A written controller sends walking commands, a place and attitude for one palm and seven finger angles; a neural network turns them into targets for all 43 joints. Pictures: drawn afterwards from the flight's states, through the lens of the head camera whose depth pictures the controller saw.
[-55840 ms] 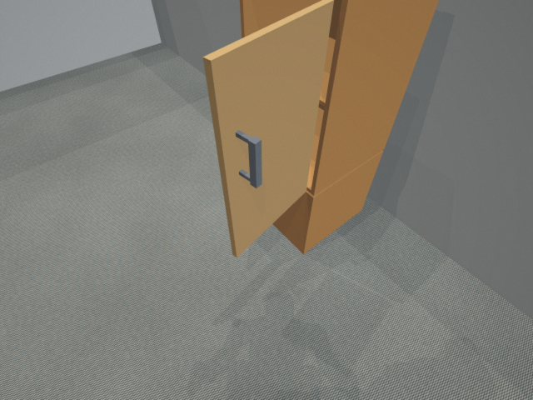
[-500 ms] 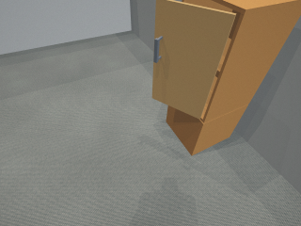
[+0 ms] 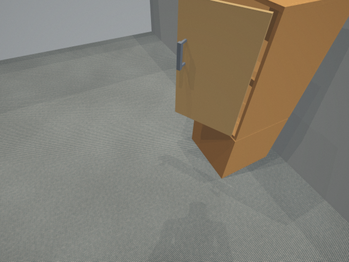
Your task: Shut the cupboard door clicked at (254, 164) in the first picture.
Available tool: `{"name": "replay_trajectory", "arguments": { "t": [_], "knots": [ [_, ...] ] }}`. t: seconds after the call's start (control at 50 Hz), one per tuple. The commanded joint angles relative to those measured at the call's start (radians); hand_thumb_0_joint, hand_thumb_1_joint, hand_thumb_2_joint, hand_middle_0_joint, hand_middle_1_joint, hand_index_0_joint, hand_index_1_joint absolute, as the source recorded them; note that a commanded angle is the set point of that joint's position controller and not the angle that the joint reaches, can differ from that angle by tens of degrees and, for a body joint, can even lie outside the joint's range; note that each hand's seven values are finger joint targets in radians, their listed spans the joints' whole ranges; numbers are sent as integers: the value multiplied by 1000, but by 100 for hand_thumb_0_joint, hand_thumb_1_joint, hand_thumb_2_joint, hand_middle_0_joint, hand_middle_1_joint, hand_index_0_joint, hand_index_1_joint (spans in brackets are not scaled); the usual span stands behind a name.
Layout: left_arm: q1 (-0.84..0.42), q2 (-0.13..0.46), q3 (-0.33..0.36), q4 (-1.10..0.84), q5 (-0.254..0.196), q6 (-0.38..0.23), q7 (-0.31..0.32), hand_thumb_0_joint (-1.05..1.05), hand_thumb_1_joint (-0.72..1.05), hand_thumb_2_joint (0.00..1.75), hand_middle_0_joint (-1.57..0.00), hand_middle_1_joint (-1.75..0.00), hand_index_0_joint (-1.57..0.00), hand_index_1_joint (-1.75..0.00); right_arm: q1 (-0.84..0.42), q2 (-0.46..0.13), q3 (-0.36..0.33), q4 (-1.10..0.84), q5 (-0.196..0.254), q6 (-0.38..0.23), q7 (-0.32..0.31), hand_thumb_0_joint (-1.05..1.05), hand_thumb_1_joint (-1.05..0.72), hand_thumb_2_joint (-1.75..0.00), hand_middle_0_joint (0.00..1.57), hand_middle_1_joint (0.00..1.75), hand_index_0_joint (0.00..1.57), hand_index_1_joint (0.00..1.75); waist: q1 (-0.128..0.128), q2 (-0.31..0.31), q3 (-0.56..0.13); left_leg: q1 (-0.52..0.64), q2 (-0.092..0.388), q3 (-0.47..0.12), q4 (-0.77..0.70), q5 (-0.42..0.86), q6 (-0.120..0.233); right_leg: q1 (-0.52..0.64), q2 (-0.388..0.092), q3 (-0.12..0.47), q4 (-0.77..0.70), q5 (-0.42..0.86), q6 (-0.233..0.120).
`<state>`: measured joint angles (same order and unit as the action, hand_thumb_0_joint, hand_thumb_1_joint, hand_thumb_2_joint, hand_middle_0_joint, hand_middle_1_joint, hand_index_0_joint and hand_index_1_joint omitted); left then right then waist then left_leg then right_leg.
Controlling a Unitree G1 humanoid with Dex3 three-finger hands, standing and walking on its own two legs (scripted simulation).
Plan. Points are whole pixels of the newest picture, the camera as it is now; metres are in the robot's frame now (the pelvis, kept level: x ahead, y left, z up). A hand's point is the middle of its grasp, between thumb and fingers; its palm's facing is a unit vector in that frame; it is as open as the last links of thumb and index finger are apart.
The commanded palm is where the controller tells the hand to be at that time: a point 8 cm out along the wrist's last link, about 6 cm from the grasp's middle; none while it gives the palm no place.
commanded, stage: look to check the result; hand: left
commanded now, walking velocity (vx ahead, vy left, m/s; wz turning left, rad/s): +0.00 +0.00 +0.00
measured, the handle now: (181, 54) +0.91 +0.01 +0.02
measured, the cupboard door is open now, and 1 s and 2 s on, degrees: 30 30 30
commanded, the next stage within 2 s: walk to a spot facing it in 0.18 s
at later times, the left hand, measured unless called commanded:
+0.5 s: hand out of the picture +0.03 +0.19 -0.18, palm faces +0.07 -0.97 -0.23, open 7.3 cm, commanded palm none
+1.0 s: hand out of the picture +0.03 +0.23 -0.16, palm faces +0.32 -0.90 -0.29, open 7.3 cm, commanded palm none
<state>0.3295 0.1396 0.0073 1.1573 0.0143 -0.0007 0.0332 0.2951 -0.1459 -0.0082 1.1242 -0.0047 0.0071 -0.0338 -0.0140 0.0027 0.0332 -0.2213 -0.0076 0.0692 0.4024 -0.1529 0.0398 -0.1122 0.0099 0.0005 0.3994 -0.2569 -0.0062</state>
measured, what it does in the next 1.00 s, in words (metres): lifts its right foot, turning left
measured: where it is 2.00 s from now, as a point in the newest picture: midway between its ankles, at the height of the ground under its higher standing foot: outside the picture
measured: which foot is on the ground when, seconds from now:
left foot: down 0.00-1.00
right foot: down 0.00-0.66, up 0.68-1.00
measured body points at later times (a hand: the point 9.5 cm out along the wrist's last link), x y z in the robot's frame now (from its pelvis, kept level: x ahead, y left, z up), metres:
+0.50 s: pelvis +0.01 +0.00 -0.01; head +0.03 +0.00 +0.44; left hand +0.02 +0.24 -0.16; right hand +0.03 -0.24 -0.16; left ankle +0.04 +0.09 -0.74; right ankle -0.02 -0.12 -0.74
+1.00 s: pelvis +0.00 -0.01 +0.00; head +0.06 +0.01 +0.44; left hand +0.02 +0.28 -0.14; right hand +0.13 -0.24 -0.15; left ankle +0.03 +0.10 -0.74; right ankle +0.04 -0.17 -0.70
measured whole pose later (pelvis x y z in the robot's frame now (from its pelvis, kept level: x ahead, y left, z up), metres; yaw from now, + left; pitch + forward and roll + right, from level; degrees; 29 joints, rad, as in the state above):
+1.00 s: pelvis +0.00 -0.01 +0.00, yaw +20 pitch +2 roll -2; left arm 0.12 0.25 0.08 0.90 0.03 0.05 0.02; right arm 0.22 -0.23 -0.06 0.94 -0.03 0.05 0.00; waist -0.04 0.02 0.09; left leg -0.36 -0.07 -0.12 0.45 -0.12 0.04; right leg -0.42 -0.03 0.03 0.87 -0.41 0.06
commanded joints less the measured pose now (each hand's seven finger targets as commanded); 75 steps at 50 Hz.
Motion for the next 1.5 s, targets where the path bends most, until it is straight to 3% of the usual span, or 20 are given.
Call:
{"name": "replay_trajectory", "arguments": {
  "t": [0.0, 0.4, 0.5, 0.56, 0.6, 0.64, 0.66, 0.7, 0.74, 0.96, 1.02, 1.04, 1.08, 1.1, 1.16, 1.22, 1.36, 1.42, 1.46, 1.48],
  "knots": [
    [55, 113, 14, -20, -2, -12, 7, 0, 90, 90, -20, -30, -20, -30, 53, -119, -20, -20, -4, -12, -10, 0, -90, -90, 20, 30, 20, 30, 1, -2, 73, 53, 115, -126, -92, -40, 2, -130, -91, 87, -109, 24, -43],
    [0, 162, 43, -70, -2, 9, 11, 0, 90, 90, -20, -30, -20, -30, -11, -140, -25, -62, -7, 6, 0, 0, -90, -90, 20, 30, 20, 30, 14, -2, 36, -30, 106, -161, -5, 93, 1, -53, -132, 31, -14, 98, -34],
    [-26, 213, 77, -139, 4, 14, 15, 0, 90, 90, -20, -30, -20, -30, -32, -134, -47, -127, -11, 24, 11, 0, -90, -90, 20, 30, 20, 30, 18, -121, 10, -141, 30, -88, 236, 19, -28, -34, -281, 86, -20, 158, -122],
    [-84, 225, 90, -188, 13, 14, 20, 0, 90, 90, -20, -30, -20, -30, -49, -127, -62, -168, -13, 34, 21, 0, -90, -90, 20, 30, 20, 30, 3, -142, 43, -183, 55, -54, 396, -286, -47, -56, -376, 57, 12, 371, -184],
    [-109, 233, 96, -210, 12, 15, 18, 0, 90, 90, -20, -30, -20, -30, 9, -141, -62, -173, -11, 26, 28, 0, -90, -90, 20, 30, 20, 30, -28, -52, 11, -70, 90, -82, 185, -34, -36, -83, -319, -55, 195, 388, -102],
    [-70, 172, 82, -243, -3, 26, 12, 0, 90, 90, -20, -30, -20, -30, 80, -255, -84, -167, -30, 20, 21, 0, -90, -90, 20, 30, 20, 30, -36, 316, -13, 72, 336, -511, -55, 436, 136, -316, -67, -131, 565, -350, 36],
    [-129, 181, 84, -258, 7, 42, 16, 0, 90, 90, -20, -30, -20, -30, 110, -269, -86, -157, -32, 26, 11, 0, -90, -90, 20, 30, 20, 30, -62, 266, -34, 50, 337, -592, -128, 221, 126, -357, -57, -12, 695, -371, 23],
    [-160, 185, 90, -267, 11, 39, 5, 0, 90, 90, -20, -30, -20, -30, 32, -260, -84, -188, -30, 25, 5, 0, -90, -90, 20, 30, 20, 30, -27, 107, 9, -22, 298, -542, -163, -76, 105, -420, -84, 50, 750, -208, 29],
    [-152, 185, 90, -267, 13, 28, -7, 0, 90, 90, -20, -30, -20, -30, -3, -250, -81, -206, -26, 12, 2, 0, -90, -90, 20, 30, 20, 30, -11, 56, -30, 17, 245, -480, -150, -50, 101, -437, -83, 49, 725, -119, 46],
    [-166, 183, 81, -327, 8, 31, -9, 0, 90, 90, -20, -30, -20, -30, -42, -293, -114, -241, -30, 33, 19, 0, -90, -90, 20, 30, 20, 30, -22, 166, -95, 10, 173, -517, -107, -54, 118, -311, -6, 15, 401, -164, 58],
    [-71, 207, 87, -311, 3, 31, -4, 0, 90, 90, -20, -30, -20, -30, -102, -287, -119, -272, -25, 42, 23, 0, -90, -90, 20, 30, 20, 30, 25, 176, -98, -119, 119, -510, -77, -109, 82, -117, 22, -1, 209, -106, 44],
    [-13, 233, 94, -300, 5, 25, -1, 0, 90, 90, -20, -30, -20, -30, -130, -273, -117, -286, -18, 45, 24, 0, -90, -90, 20, 30, 20, 30, 56, 140, -97, -225, 76, -479, -26, -159, 48, 17, 5, 12, 54, -47, 36],
    [-46, 362, 115, -331, 28, 14, 9, 0, 90, 90, -20, -30, -20, -30, -107, -170, -111, -310, -11, 44, 33, 0, -90, -90, 20, 30, 20, 30, 56, -262, -43, -444, -143, -158, 522, -387, -89, -5, -459, 507, -262, -295, -157],
    [-166, 347, 99, -363, 13, 24, 12, 0, 90, 90, -20, -30, -20, -30, -78, -207, -116, -307, -28, 48, 39, 0, -90, -90, 20, 30, 20, 30, -11, -132, -21, -380, -69, -176, 720, -390, -73, -149, -470, 395, -208, -193, -179],
    [-222, 227, 79, -367, 10, 2, 15, 0, 90, 90, -20, -30, -20, -30, -64, -194, -106, -283, -23, 53, 53, 0, -90, -90, 20, 30, 20, 30, -50, -191, 15, -385, 15, -133, 836, -268, -86, -119, -318, 145, -69, 209, -143],
    [-95, 252, 90, -336, 12, -7, 15, 0, 90, 90, -20, -30, -20, -30, -141, -165, -87, -306, -14, 52, 58, 0, -90, -90, 20, 30, 20, 30, 9, -175, -29, -359, 17, -65, 679, -289, -100, 28, -320, 49, 21, 538, -134],
    [5, 292, 111, -306, 20, 1, 7, 0, 90, 90, -20, -30, -20, -30, -211, -144, -68, -326, -7, 42, 60, 0, -90, -90, 20, 30, 20, 30, 54, -245, -42, -229, 6, 23, 354, -308, -73, 98, -348, -22, 100, 666, -106],
    [-20, 280, 112, -310, 7, 6, 2, 0, 90, 90, -20, -30, -20, -30, -86, -198, -80, -293, -13, 25, 56, 0, -90, -90, 20, 30, 20, 30, -24, -129, -108, 82, 22, -1, 34, -10, -44, -52, -315, -114, 310, 545, -20],
    [-69, 180, 77, -385, 6, 8, -9, 0, 90, 90, -20, -30, -20, -30, 45, -377, -121, -264, -22, 22, 45, 0, -90, -90, 20, 30, 20, 30, -91, 312, -178, 337, 419, -481, -9, 480, 186, -479, -123, -129, 665, -427, 73],
    [-149, 198, 80, -408, 13, 18, -10, 0, 90, 90, -20, -30, -20, -30, 75, -361, -116, -248, -26, 23, 33, 0, -90, -90, 20, 30, 20, 30, -109, 181, -141, 279, 410, -478, -27, 251, 210, -525, -128, -50, 716, -400, 64]
  ]
}}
